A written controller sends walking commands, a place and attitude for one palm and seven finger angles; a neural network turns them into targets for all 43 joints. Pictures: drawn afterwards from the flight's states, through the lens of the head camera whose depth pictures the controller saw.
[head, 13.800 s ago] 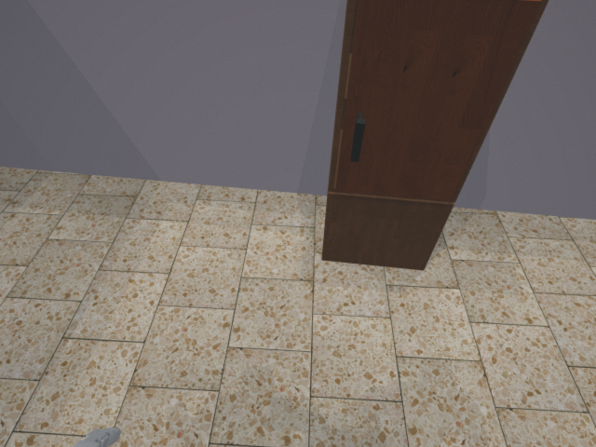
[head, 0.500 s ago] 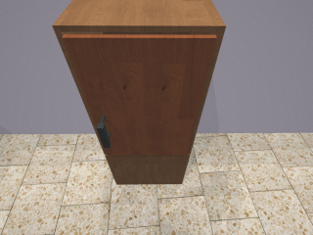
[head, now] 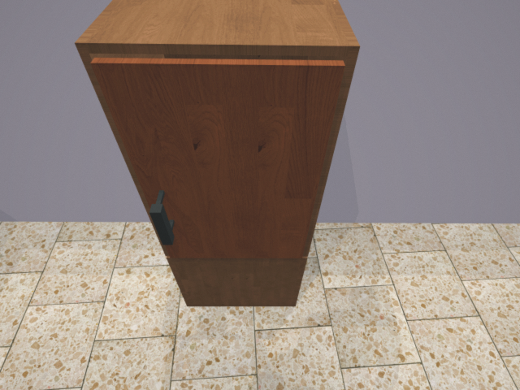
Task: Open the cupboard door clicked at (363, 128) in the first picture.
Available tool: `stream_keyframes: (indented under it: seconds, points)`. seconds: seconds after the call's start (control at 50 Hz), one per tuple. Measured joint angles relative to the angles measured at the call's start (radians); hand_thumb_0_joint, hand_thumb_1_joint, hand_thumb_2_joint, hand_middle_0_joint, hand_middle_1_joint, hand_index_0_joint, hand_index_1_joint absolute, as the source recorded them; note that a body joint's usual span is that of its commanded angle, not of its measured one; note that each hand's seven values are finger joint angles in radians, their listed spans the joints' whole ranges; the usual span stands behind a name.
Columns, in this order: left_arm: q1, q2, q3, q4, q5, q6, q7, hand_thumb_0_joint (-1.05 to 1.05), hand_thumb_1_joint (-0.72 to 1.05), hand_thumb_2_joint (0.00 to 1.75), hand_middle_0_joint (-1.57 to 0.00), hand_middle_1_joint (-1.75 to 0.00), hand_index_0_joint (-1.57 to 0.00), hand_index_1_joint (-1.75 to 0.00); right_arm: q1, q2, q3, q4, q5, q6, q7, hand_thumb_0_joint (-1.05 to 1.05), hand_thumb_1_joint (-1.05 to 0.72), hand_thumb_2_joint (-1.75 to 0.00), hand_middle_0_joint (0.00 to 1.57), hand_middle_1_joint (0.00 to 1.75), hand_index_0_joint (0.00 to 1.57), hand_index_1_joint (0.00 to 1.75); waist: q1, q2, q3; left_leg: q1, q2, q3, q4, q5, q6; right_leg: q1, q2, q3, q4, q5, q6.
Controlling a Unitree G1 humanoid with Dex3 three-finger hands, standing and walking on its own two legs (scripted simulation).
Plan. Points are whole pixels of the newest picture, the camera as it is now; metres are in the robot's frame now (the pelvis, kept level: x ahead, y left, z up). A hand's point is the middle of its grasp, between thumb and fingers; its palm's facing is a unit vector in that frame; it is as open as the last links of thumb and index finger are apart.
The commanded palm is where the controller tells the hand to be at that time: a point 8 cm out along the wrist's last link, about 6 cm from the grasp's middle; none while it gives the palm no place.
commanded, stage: come to a stop and stand still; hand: left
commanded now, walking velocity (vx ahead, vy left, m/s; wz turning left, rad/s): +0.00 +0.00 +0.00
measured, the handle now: (164, 217) +0.48 +0.25 -0.11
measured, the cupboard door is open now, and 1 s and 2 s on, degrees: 0 0 0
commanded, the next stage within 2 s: look again from close up in 1.00 s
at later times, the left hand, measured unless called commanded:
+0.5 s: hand out of the picture -0.02 +0.13 -0.18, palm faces +0.04 -0.99 -0.16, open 7.3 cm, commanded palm none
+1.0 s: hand out of the picture +0.01 +0.17 -0.17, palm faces +0.01 -0.98 -0.21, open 7.3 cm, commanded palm none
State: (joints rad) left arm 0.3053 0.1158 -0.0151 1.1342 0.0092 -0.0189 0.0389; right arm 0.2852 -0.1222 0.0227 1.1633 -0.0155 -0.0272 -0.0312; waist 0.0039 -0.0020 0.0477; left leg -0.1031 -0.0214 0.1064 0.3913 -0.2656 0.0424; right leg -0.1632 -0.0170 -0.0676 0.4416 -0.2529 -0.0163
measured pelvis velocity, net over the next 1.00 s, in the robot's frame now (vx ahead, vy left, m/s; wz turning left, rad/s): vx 0.00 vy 0.00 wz -0.01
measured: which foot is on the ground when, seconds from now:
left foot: down 0.00-1.00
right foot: down 0.00-1.00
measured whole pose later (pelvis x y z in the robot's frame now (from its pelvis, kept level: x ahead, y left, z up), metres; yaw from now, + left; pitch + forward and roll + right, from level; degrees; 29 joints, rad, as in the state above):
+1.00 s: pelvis +0.00 +0.00 +0.00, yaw -1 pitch -1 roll +0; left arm 0.28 0.15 -0.02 1.10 0.00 -0.02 0.04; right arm 0.32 -0.14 0.03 1.12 -0.02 -0.02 -0.02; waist -0.01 0.02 0.02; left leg -0.13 -0.02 0.09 0.45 -0.29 0.04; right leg -0.19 -0.01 -0.06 0.48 -0.27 -0.02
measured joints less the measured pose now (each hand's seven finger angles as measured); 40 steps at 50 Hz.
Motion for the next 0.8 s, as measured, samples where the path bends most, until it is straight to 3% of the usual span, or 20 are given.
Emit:
stream_keyframes:
  seconds: [0.52, 0.6, 0.68, 0.8]
  points:
    - [0.01, -0.002, 0.004, -0.007, -0.001, -0.008, -0.001, 0.01, 0.92, 0.89, -0.2, -0.3, -0.2, -0.3, 0.002, 0.013, -0.005, 0.005, -0.001, 0.003, -0.002, 0.0, -0.91, -0.9, 0.2, 0.3, 0.2, 0.3, 0.002, -0.003, -0.002, -0.011, 0.029, -0.014, 0.007, -0.003, -0.033, -0.005, 0.028, -0.015, -0.003, -0.005, -0.032]
    - [0.016, -0.011, -0.003, -0.019, 0.004, -0.031, 0.012, 0.01, 0.92, 0.89, -0.2, -0.3, -0.2, -0.3, -0.004, -0.019, -0.017, -0.04, 0.004, 0.025, 0.005, 0.01, -0.92, -0.9, 0.2, 0.3, 0.2, 0.3, -0.006, 0.037, -0.004, -0.089, 0.057, -0.048, 0.123, -0.05, -0.038, -0.034, 0.056, -0.026, 0.015, -0.005, -0.034]
    - [0.021, -0.004, -0.006, -0.014, 0.0, -0.025, 0.005, 0.01, 0.91, 0.89, -0.2, -0.3, -0.2, -0.3, 0.007, -0.033, -0.022, -0.068, 0.001, 0.015, 0.008, 0.01, -0.92, -0.9, 0.2, 0.3, 0.2, 0.3, -0.021, 0.037, -0.028, -0.082, 0.045, -0.04, 0.136, -0.066, -0.028, -0.038, 0.044, -0.017, 0.046, -0.025, -0.029]
    - [0.0, 0.019, -0.003, -0.023, -0.003, -0.011, 0.002, 0.01, 0.92, 0.89, -0.2, -0.3, -0.2, -0.3, 0.024, -0.032, -0.007, -0.069, -0.002, 0.01, 0.004, 0.01, -0.93, -0.9, 0.2, 0.3, 0.2, 0.3, -0.016, 0.036, -0.047, -0.048, 0.023, -0.023, 0.102, -0.053, -0.014, -0.026, 0.024, 0.0, 0.055, -0.031, -0.015]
